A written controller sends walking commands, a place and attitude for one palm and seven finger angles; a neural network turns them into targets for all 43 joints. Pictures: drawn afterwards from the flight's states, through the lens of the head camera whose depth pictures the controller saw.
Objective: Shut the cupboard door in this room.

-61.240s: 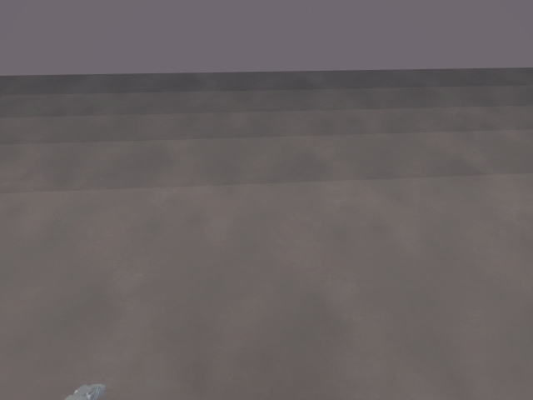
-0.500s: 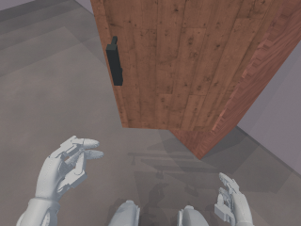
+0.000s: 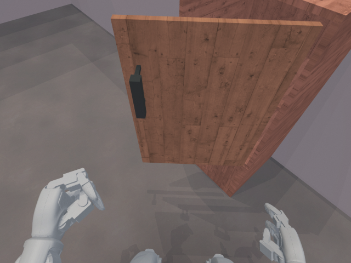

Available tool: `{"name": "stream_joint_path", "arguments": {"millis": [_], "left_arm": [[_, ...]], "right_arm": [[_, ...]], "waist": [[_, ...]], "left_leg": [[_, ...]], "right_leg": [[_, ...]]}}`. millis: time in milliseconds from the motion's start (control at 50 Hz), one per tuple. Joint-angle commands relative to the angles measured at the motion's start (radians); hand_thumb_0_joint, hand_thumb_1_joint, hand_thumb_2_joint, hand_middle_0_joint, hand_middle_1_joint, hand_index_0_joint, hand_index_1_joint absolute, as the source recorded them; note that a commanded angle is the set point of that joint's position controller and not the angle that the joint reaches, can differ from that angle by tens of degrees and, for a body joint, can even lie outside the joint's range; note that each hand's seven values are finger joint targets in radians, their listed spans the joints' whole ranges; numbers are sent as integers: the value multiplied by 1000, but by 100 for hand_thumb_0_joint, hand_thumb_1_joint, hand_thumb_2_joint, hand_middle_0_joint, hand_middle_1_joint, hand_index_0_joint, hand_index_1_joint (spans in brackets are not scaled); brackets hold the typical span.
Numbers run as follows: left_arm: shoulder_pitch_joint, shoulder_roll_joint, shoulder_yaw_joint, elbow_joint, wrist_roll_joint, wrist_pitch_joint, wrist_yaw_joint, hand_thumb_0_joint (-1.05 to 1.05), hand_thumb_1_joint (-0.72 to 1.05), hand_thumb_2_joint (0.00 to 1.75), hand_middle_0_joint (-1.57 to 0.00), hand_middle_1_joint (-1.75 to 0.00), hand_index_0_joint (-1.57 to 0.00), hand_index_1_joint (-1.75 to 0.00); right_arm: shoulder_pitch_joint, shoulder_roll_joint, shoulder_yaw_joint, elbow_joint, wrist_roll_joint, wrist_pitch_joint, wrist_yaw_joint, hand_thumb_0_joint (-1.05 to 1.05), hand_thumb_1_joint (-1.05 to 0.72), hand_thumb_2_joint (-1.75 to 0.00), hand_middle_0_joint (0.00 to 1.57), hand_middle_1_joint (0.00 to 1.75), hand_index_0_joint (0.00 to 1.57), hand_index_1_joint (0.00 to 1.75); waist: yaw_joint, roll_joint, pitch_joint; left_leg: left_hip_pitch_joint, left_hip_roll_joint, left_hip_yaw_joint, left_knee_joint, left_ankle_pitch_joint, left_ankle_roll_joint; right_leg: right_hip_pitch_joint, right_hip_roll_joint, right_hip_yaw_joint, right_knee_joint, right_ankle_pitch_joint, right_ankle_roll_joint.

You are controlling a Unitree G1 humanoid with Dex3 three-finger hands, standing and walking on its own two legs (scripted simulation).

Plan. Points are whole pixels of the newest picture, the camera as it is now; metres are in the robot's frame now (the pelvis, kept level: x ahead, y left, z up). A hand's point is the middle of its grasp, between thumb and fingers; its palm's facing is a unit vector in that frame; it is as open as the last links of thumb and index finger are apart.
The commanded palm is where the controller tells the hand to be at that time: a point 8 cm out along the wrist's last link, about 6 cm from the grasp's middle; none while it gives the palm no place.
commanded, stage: raise the hand and make a fist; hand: left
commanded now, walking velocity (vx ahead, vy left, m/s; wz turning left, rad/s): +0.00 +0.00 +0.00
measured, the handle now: (139, 92) +0.50 +0.14 +0.10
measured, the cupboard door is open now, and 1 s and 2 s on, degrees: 47 47 47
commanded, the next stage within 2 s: bring the fist close to the handle in 0.72 s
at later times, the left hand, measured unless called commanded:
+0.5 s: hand (92, 189) +0.23 +0.18 +0.10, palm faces +0.03 -1.00 -0.04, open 3.1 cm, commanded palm +0.20 +0.23 +0.10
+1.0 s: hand (102, 183) +0.25 +0.16 +0.10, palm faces +0.02 -1.00 -0.03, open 3.1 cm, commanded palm +0.24 +0.21 +0.10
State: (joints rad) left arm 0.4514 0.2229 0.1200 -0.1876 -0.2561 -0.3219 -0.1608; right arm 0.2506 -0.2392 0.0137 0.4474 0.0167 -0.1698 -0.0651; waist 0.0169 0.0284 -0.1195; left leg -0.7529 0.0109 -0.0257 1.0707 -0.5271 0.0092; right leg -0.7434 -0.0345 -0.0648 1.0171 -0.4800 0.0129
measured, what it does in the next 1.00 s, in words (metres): stands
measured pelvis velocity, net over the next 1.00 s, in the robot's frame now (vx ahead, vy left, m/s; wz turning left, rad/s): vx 0.00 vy -0.02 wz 0.01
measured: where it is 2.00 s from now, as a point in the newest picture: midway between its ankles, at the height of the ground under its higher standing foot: outside the picture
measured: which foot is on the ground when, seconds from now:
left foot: down 0.00-1.00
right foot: down 0.00-1.00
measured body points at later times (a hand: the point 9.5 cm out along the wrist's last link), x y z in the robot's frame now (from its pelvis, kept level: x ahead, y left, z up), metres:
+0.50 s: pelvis +0.00 -0.01 +0.02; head +0.04 -0.02 +0.47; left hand +0.23 +0.23 +0.10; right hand +0.17 -0.25 -0.06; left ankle +0.00 +0.11 -0.67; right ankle +0.01 -0.13 -0.67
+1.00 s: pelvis +0.00 -0.02 +0.02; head +0.04 -0.03 +0.46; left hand +0.24 +0.22 +0.10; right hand +0.18 -0.25 -0.06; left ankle +0.00 +0.11 -0.67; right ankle +0.01 -0.13 -0.67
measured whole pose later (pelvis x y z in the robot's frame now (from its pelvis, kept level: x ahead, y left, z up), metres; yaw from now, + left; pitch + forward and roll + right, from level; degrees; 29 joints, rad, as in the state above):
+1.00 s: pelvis +0.00 -0.02 +0.02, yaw +1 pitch +9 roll -1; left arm 0.24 0.21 0.13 -0.04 -0.26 -0.27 -0.19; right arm 0.25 -0.26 0.03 0.53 0.03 -0.20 -0.07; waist 0.02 0.05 -0.09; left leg -0.65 0.01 -0.04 0.97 -0.47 -0.01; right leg -0.65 -0.03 -0.07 0.94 -0.45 -0.01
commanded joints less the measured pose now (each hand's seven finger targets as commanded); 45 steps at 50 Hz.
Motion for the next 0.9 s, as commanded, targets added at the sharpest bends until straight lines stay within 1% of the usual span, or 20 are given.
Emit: {"name": "stream_joint_path", "arguments": {"millis": [0,40,120,160,200,240,300,340,360,420,440,460,520,540,560,680,740,800,840,880], "left_arm": [[-58,100,69,-188,-20,-36,-23,0,90,90,-130,-150,-130,-150],[-78,130,88,-194,-18,-25,-28,0,90,90,-130,-150,-130,-150],[-117,121,90,-194,-32,-15,-40,0,90,90,-130,-150,-130,-150],[-126,125,103,-175,-39,-9,-43,0,90,90,-130,-150,-130,-150],[-149,128,106,-159,-45,-3,-49,0,90,90,-130,-150,-130,-150],[-161,154,128,-149,-46,2,-51,0,90,90,-130,-150,-130,-150],[-185,143,119,-152,-50,8,-57,0,90,90,-130,-150,-130,-150],[-154,141,124,-103,-54,19,-59,0,90,90,-130,-150,-130,-150],[-147,124,112,-98,-55,19,-64,0,90,90,-130,-150,-130,-150],[-161,137,123,-113,-52,7,-60,0,90,90,-130,-150,-130,-150],[-158,154,136,-108,-49,4,-53,0,90,90,-130,-150,-130,-150],[-164,135,121,-121,-46,-3,-51,0,90,90,-130,-150,-130,-150],[-178,140,126,-128,-47,-21,-44,0,90,90,-130,-150,-130,-150],[-169,157,143,-120,-48,-25,-40,0,90,90,-130,-150,-130,-150],[-169,139,129,-127,-47,-31,-41,0,90,90,-130,-150,-130,-150],[-164,132,114,-122,-41,-31,-48,0,90,90,-130,-150,-130,-150],[-166,153,134,-109,-48,-24,-51,0,90,90,-130,-150,-130,-150],[-170,130,123,-106,-54,-24,-58,0,90,90,-130,-150,-130,-150],[-246,130,101,-120,-46,-26,-54,0,90,90,-130,-150,-130,-150],[-338,120,84,-94,-33,-27,-45,0,90,90,-130,-150,-130,-150]], "right_arm": [[-11,-121,-45,-142,4,-43,-6,0,-90,-90,20,30,20,30],[-10,-123,-42,-138,5,-43,-8,0,-90,-90,20,30,20,30],[-14,-119,-34,-135,8,-48,-7,0,-90,-90,20,30,20,30],[-15,-120,-33,-129,9,-50,-8,0,-90,-90,20,30,20,30],[-22,-121,-30,-125,12,-53,-9,0,-90,-90,20,30,20,30],[-24,-125,-30,-119,12,-56,-11,0,-90,-90,20,30,20,30],[-25,-123,-28,-113,15,-64,-13,0,-90,-90,20,30,20,30],[-24,-126,-30,-106,16,-67,-13,0,-90,-90,20,30,20,30],[-28,-125,-30,-106,17,-69,-11,0,-90,-90,20,30,20,30],[-28,-128,-33,-105,15,-75,-9,0,-90,-90,20,30,20,30],[-27,-130,-35,-100,12,-74,-9,0,-90,-90,20,30,20,30],[-30,-127,-35,-104,12,-75,-8,0,-90,-90,20,30,20,30],[-30,-127,-35,-100,11,-81,-6,0,-90,-90,20,30,20,30],[-25,-129,-38,-93,8,-80,-7,0,-90,-90,20,30,20,30],[-34,-127,-38,-97,9,-81,-6,0,-90,-90,20,30,20,30],[-31,-128,-38,-92,11,-80,-4,0,-90,-90,20,30,20,30],[-28,-130,-38,-89,9,-77,-6,0,-90,-90,20,30,20,30],[-36,-126,-37,-93,10,-78,-7,0,-90,-90,20,30,20,30],[-35,-130,-33,-85,9,-80,-8,0,-90,-90,20,30,20,30],[-35,-129,-33,-70,10,-84,-10,0,-90,-90,20,30,20,30]], "waist": [[-12,14,-153],[-7,32,-163],[-7,33,-153],[-6,0,-159],[-4,14,-131],[2,1,-137],[1,12,-149],[2,-28,-118],[3,-21,-117],[8,-6,-125],[7,-28,-122],[6,-18,-133],[4,-7,-128],[3,-36,-132],[4,-18,-138],[-4,-2,-133],[-5,-37,-125],[-2,-45,-128],[-19,-15,-117],[-34,-21,-112]], "left_leg": [[124,-19,-12,-210,286,-6],[141,-19,-13,-214,316,-3],[163,-19,-14,-233,322,-8],[161,-20,-12,-237,322,-5],[156,-22,-9,-249,290,-6],[157,-24,-6,-254,293,-2],[182,-24,-3,-268,310,-3],[162,-25,0,-270,292,-1],[164,-28,5,-271,288,-1],[173,-28,6,-275,296,-2],[164,-28,7,-272,292,0],[171,-29,10,-272,302,0],[168,-30,13,-270,283,-1],[161,-29,12,-264,288,1],[165,-31,16,-263,292,1],[169,-30,17,-259,299,2],[152,-31,14,-254,281,4],[153,-31,15,-255,277,1],[158,-30,11,-249,273,4],[158,-27,7,-246,250,3]], "right_leg": [[167,51,-16,-138,248,-36],[187,53,-13,-143,276,-40],[201,52,-16,-159,286,-38],[226,50,-11,-171,294,-36],[223,49,-7,-188,262,-35],[248,47,3,-202,262,-37],[265,43,3,-210,284,-34],[271,41,11,-230,262,-32],[270,39,15,-233,260,-30],[269,39,12,-227,271,-31],[277,38,18,-232,262,-30],[282,35,19,-230,275,-30],[271,34,23,-232,256,-28],[284,35,31,-235,256,-28],[284,31,34,-233,266,-27],[272,32,30,-227,282,-26],[279,32,41,-240,253,-24],[279,29,43,-242,247,-22],[254,32,39,-237,243,-24],[226,31,38,-237,211,-23]]}}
